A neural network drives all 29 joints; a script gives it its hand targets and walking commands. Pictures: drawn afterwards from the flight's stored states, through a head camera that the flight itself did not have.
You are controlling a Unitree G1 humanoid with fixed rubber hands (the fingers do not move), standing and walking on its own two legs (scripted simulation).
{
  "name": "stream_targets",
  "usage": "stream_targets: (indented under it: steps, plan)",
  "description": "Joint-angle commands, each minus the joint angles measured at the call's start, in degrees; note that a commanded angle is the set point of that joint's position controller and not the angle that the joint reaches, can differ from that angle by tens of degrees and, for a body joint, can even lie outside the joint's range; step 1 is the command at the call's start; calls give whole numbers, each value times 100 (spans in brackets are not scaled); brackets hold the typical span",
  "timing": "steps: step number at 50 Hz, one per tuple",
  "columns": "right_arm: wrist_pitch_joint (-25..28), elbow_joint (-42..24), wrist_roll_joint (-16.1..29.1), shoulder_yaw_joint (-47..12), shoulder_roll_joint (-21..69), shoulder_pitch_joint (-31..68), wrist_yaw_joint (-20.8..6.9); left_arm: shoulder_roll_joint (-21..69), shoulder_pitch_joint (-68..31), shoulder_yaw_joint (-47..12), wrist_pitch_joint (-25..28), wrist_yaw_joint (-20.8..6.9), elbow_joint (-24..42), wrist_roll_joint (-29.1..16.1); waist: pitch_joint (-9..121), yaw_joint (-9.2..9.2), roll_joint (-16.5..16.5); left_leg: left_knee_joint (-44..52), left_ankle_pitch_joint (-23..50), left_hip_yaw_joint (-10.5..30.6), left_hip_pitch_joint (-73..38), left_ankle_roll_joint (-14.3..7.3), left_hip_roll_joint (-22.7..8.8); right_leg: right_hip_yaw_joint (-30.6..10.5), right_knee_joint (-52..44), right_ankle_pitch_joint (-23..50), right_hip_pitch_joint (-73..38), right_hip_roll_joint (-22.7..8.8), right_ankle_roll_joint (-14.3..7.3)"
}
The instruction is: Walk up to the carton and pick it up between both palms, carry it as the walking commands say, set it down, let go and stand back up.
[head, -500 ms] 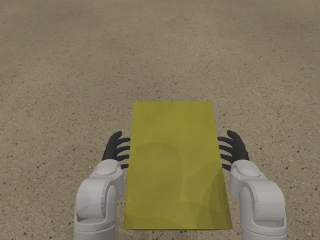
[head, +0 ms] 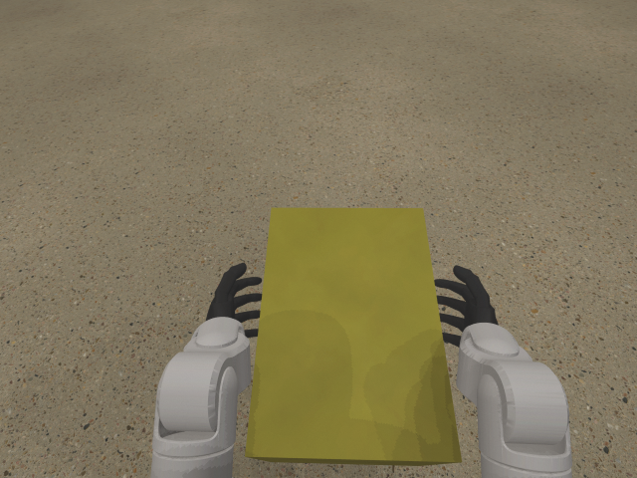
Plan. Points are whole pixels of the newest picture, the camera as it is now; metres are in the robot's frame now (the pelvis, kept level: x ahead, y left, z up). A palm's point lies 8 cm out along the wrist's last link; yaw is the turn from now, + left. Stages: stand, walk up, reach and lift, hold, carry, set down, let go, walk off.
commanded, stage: carry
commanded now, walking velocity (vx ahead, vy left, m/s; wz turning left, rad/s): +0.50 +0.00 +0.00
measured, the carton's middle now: (345, 337) +0.31 -0.01 +0.01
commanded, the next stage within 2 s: none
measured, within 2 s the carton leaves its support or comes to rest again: neither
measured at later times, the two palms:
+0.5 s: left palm (242, 159) +0.61 +0.16 +0.09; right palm (401, 156) +0.60 -0.12 +0.10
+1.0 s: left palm (269, 73) +0.94 +0.14 +0.11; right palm (387, 67) +0.96 -0.14 +0.10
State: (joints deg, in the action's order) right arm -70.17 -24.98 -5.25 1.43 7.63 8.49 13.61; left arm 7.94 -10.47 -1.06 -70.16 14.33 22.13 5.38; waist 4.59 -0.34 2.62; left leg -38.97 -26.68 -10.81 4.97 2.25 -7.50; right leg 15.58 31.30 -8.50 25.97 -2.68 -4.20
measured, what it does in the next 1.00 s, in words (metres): walks ahead: left foot, then right foot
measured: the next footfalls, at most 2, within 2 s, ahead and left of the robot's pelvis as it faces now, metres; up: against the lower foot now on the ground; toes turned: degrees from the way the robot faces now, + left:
left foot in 0.36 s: +0.40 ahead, +0.12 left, +0.00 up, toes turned +12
right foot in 0.76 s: +0.67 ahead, -0.10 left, +0.00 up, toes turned -14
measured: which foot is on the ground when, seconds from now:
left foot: up 0.00-0.34, down 0.36-0.76, up 0.78-1.00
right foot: down 0.00-0.38, up 0.40-0.74, down 0.76-1.00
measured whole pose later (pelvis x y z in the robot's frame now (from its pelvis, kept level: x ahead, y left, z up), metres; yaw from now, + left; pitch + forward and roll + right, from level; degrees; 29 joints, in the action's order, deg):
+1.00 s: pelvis +0.68 -0.01 +0.02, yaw +1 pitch +5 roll +0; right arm -70.0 -21.2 -5.8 1.4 7.7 9.0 13.6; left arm 7.8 -9.4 0.5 -70.7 14.0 20.9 4.5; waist 3.3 2.3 -0.1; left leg -48.4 -17.8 -6.8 29.2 1.2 -4.0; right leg 14.6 19.1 -14.7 9.5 -2.7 -1.9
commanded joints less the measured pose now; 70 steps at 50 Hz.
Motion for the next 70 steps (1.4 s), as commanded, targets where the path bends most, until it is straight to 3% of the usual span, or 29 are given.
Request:
stream_targets:
  steps: [1,3,4,11,17,18,19,20,21,23,25,34,38,39,40,41,43,44,46,49,52,57,58,59,60,62,63,65,70]
  plan:
    - [0,-447,1969,-3177,5422,2132,-1372,5717,-1771,-2904,86,-1277,554,-1978,2092,247,-1577,-3488,-159,615,3790,-101,473,-3803,-1500,709,-4539,-2321,-1164]
    - [91,-350,2080,-3274,5920,2332,-1419,6099,-2092,-2932,173,-1352,657,-2020,1877,236,-582,-3198,621,1013,3491,-153,64,-2802,-1424,1794,-3896,-2035,-841]
    - [157,-341,2097,-3255,6087,2368,-1437,6253,-2248,-2955,216,-1387,720,-2078,1777,207,-438,-2481,744,996,3198,-124,-68,-2303,-1493,1625,-3565,-1815,-591]
    - [332,-459,1861,-3130,6079,2073,-1277,6049,-2231,-3081,296,-1498,929,-2300,1308,177,-1143,361,1560,122,2662,-122,398,-1006,-1867,1569,-3231,-1355,-346]
    - [130,-491,1900,-3126,5756,1878,-1247,5571,-1846,-3103,142,-1386,1019,-2167,1306,110,-911,1666,2705,-578,843,-296,665,-119,-598,2424,-2909,-998,146]
    - [99,-363,1895,-3077,5698,1738,-1238,5476,-1864,-3129,102,-1369,1035,-2123,1672,-28,-685,1455,2451,-206,-538,-440,464,-41,359,2057,-2001,-847,348]
    - [89,-231,1837,-2935,5547,1694,-1228,5419,-1980,-3197,56,-1367,1108,-2127,2198,-126,450,1672,2027,1987,-1766,-1043,-812,-65,2133,775,-577,-315,616]
    - [117,-218,1853,-2903,5514,1697,-1234,5432,-2023,-3220,24,-1381,1107,-2162,2387,-123,1475,2204,2315,3744,-2664,-1643,-1659,-425,3462,-1691,1021,327,647]
    - [143,-383,1914,-2969,5670,1823,-1248,5547,-2010,-3208,42,-1386,1020,-2141,2350,-76,864,2059,3238,3405,-2535,-1639,-1789,-1090,4006,-1908,1431,-15,522]
    - [216,-446,2055,-3105,6123,2104,-1346,6031,-2148,-3274,130,-1442,898,-2216,2142,-82,126,1982,4137,2427,-1729,-1294,-1554,-1412,3656,-1397,1271,-351,438]
    - [304,-543,2175,-3196,6389,2207,-1418,6292,-2210,-3201,245,-1466,841,-2206,1952,-50,227,2378,3424,1630,-1358,-921,-1245,-1276,2648,-965,958,-426,436]
    - [297,-732,2105,-3239,5846,2008,-1408,5971,-1862,-3152,284,-1322,924,-1995,1267,-100,680,2452,3584,265,-1172,-826,-701,-286,-92,238,288,24,383]
    - [112,-582,1960,-3169,5525,1988,-1336,5674,-1730,-2956,119,-1312,739,-1927,1668,106,75,547,3972,-451,91,-261,-279,-80,-628,360,-2446,61,146]
    - [38,-532,1934,-3127,5345,2103,-1337,5538,-1602,-2869,88,-1301,632,-1859,2011,305,-695,-963,3115,-518,1131,-96,18,-1518,-955,-300,-3442,-836,-110]
    - [-1,-678,1940,-3291,5254,2296,-1348,5546,-1629,-2830,89,-1294,502,-1838,2140,324,-2124,-2470,537,-220,2839,51,726,-3757,-1624,-224,-4329,-2005,-910]
    - [-4,-508,1961,-3222,5390,2188,-1349,5683,-1692,-2894,68,-1313,512,-1993,2119,262,-1879,-3357,-132,511,3689,-79,623,-3959,-1566,420,-4561,-2274,-1115]
    - [75,-317,2052,-3281,5879,2319,-1393,6047,-1993,-2915,142,-1381,576,-2013,1923,243,-651,-3261,603,1033,3546,-163,167,-2962,-1445,1629,-3989,-2052,-872]
    - [137,-313,2091,-3271,6081,2379,-1417,6222,-2172,-2945,193,-1410,671,-2063,1763,235,-421,-2688,775,1011,3246,-130,28,-2455,-1518,1613,-3622,-1850,-662]
    - [252,-290,2028,-3210,6283,2369,-1407,6355,-2357,-2941,269,-1492,738,-2166,1656,175,-750,-1764,859,694,2945,-100,152,-1868,-1691,1432,-3336,-1585,-420]
    - [352,-365,1894,-3159,6258,2233,-1322,6222,-2363,-3071,317,-1532,883,-2290,1401,183,-950,-452,896,439,2824,-109,278,-1473,-1969,1125,-3184,-1560,-484]
    - [318,-466,1847,-3115,6024,2042,-1263,5994,-2130,-3102,271,-1502,922,-2285,1178,197,-1137,607,1756,44,2550,-117,487,-965,-1860,1686,-3238,-1308,-291]
    - [144,-467,1908,-3110,5771,1914,-1246,5574,-1829,-3128,141,-1394,1013,-2177,1324,115,-857,1636,2646,-511,691,-301,681,-167,-537,2536,-2836,-952,174]
    - [116,-337,1899,-3060,5706,1773,-1238,5463,-1856,-3149,101,-1381,1024,-2130,1696,-33,-645,1416,2376,21,-691,-470,377,-98,472,2122,-1856,-805,382]
    - [120,-191,1854,-2910,5588,1735,-1231,5461,-2024,-3247,60,-1385,1128,-2168,2356,-134,677,1753,2049,2408,-1957,-1196,-992,-163,2389,683,-434,-191,631]
    - [159,-276,1899,-2953,5594,1786,-1239,5466,-2015,-3238,43,-1406,1098,-2171,2318,-99,1396,2217,2519,3741,-2595,-1647,-1636,-529,3483,-1745,1080,353,630]
    - [214,-408,1976,-3025,5956,1959,-1296,5840,-2058,-3305,101,-1441,928,-2220,2310,-88,343,1877,4237,2807,-2155,-1478,-1598,-1380,3960,-1571,1330,-170,449]
    - [250,-444,2078,-3129,6163,2175,-1353,6050,-2132,-3295,155,-1462,879,-2222,2146,-71,98,1982,4159,2330,-1683,-1249,-1465,-1458,3585,-1275,1206,-321,434]
    - [338,-544,2187,-3195,6388,2226,-1424,6307,-2158,-3248,261,-1474,851,-2218,1977,-31,242,2338,3587,1588,-1432,-898,-1163,-1301,2635,-875,984,-379,424]
    - [427,-669,2192,-3251,6133,2150,-1463,6229,-1959,-3243,401,-1377,929,-2070,1591,-30,541,2592,3624,672,-1287,-873,-808,-729,1022,-103,770,-161,401]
